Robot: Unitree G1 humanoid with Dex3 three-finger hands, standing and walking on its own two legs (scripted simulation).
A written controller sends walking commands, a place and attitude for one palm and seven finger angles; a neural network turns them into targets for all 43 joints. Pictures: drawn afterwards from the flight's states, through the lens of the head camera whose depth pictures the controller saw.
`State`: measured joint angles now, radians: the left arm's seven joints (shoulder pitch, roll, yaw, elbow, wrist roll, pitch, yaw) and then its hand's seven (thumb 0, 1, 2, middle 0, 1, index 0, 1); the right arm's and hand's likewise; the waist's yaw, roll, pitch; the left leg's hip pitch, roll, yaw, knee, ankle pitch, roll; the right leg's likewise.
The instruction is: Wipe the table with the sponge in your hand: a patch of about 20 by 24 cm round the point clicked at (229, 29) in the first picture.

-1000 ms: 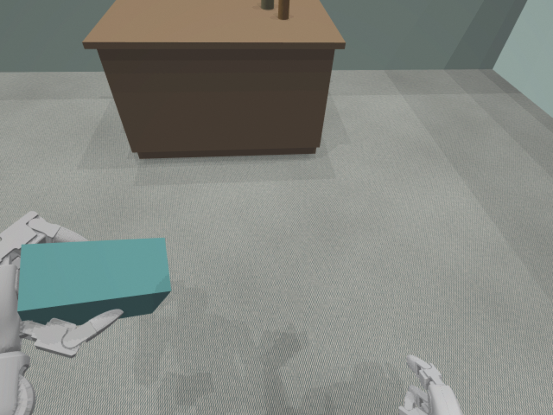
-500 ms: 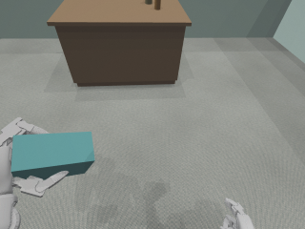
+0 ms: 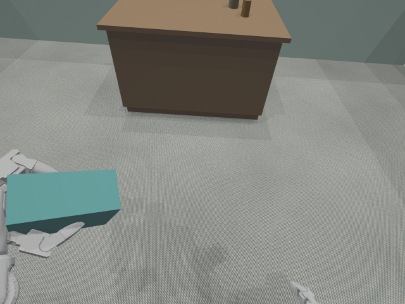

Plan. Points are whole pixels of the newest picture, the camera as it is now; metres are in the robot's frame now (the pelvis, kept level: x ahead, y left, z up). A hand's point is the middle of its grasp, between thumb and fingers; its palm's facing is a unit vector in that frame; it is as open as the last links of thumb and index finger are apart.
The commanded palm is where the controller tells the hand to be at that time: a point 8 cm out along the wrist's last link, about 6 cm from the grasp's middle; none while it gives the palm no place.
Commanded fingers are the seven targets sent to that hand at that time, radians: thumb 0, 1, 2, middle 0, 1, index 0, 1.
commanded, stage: walk to a spot facing it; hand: left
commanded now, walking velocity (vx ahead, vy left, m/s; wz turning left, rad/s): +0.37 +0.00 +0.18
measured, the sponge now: (81, 202) +0.24 +0.21 +0.14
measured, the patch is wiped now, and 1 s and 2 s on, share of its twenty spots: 0.00 0.00 0.00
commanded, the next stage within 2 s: none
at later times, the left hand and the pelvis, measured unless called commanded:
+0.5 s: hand (99, 138) +0.34 +0.20 +0.18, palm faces +0.49 -0.74 -0.46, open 10.2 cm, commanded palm +0.28 +0.24 +0.18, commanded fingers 0.00 0.10 1.30 -1.20 -1.60 -1.20 -1.60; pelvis +0.15 -0.05 +0.00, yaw +7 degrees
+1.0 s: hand (139, 93) +0.48 +0.17 +0.18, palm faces +0.61 -0.66 -0.44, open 10.2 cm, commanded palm +0.42 +0.20 +0.18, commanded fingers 0.00 0.10 1.30 -1.20 -1.60 -1.20 -1.60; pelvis +0.32 -0.11 -0.01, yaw +13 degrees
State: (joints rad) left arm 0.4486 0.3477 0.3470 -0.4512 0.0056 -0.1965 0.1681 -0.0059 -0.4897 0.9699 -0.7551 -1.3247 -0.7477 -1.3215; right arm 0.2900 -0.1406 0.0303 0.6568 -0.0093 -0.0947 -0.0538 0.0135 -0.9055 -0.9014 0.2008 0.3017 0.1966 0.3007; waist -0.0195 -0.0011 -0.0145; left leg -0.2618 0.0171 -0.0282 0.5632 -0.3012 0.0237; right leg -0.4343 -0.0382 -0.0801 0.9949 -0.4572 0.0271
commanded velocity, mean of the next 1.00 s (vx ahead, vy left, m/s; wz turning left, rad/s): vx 0.37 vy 0.00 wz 0.19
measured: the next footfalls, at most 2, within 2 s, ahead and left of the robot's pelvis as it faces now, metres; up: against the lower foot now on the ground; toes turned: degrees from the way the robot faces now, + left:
right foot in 0.16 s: +0.10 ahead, -0.14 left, +0.00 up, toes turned -7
left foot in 0.58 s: +0.30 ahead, +0.10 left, +0.00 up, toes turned +18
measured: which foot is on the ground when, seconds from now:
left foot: down 0.00-0.18, up 0.20-0.56, down 0.58-0.90, up 0.92-1.00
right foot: up 0.00-0.14, down 0.16-0.58, up 0.60-0.88, down 0.90-1.00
